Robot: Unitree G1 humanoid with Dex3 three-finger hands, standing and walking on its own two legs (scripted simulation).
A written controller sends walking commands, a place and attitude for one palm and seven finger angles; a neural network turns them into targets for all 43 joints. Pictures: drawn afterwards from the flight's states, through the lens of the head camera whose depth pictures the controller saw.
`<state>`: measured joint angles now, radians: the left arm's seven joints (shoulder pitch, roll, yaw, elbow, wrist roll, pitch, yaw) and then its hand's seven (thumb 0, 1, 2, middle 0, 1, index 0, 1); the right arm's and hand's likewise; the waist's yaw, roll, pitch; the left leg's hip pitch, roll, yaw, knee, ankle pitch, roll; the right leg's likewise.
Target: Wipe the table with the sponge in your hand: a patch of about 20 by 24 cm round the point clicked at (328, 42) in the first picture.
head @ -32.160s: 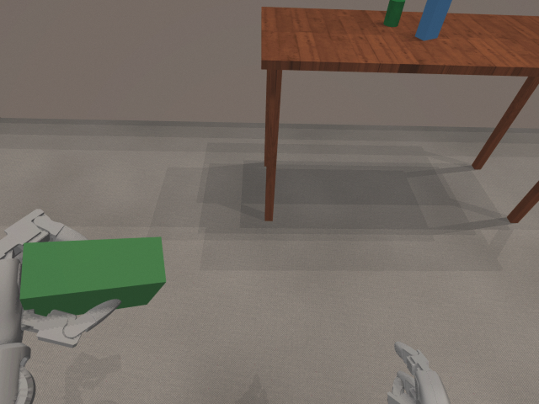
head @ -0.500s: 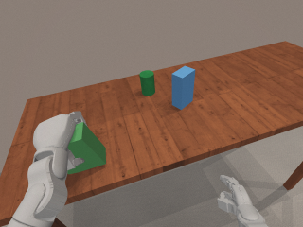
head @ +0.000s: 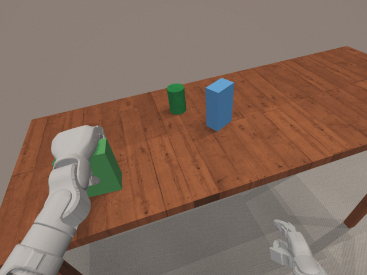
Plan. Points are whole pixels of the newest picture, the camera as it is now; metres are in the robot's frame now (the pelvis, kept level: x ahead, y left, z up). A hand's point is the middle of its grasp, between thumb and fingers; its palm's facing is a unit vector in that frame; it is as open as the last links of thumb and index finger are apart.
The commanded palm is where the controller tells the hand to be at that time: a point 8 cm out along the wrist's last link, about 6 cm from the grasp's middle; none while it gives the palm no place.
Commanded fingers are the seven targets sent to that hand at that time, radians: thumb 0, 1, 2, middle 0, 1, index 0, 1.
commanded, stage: wipe forward along the middle lane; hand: left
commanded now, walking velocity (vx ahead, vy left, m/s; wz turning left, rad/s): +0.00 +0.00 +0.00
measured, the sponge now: (95, 176) +0.30 +0.26 +0.08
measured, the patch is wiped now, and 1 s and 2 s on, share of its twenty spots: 0.90 0.90 0.90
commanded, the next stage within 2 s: slide back across to the first lane in 0.94 s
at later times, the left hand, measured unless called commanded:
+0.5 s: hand (87, 147) +0.34 +0.28 +0.13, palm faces -0.02 -0.05 -1.00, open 9.8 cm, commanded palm +0.33 +0.31 +0.16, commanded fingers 0.00 0.10 1.30 -1.20 -1.60 -1.20 -1.60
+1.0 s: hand (83, 133) +0.39 +0.31 +0.13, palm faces -0.10 -0.01 -1.00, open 9.7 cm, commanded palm +0.38 +0.32 +0.16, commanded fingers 0.00 0.10 1.30 -1.20 -1.60 -1.20 -1.60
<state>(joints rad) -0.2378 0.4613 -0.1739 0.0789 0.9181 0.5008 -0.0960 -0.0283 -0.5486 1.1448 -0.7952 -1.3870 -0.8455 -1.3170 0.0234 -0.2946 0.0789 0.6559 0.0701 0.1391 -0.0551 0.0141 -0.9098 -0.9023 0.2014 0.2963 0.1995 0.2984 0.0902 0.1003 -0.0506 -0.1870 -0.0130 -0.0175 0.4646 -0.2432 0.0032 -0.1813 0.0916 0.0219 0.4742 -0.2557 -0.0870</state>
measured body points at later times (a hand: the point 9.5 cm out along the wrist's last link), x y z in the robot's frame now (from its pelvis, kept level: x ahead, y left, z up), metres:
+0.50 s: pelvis +0.00 -0.02 +0.00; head -0.02 -0.06 +0.44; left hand +0.34 +0.28 +0.18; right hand +0.17 -0.27 -0.12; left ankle +0.01 +0.12 -0.74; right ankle +0.00 -0.06 -0.74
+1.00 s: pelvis +0.00 -0.01 +0.00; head +0.01 -0.04 +0.44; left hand +0.39 +0.31 +0.18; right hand +0.14 -0.27 -0.13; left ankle +0.01 +0.12 -0.74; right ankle +0.00 -0.06 -0.74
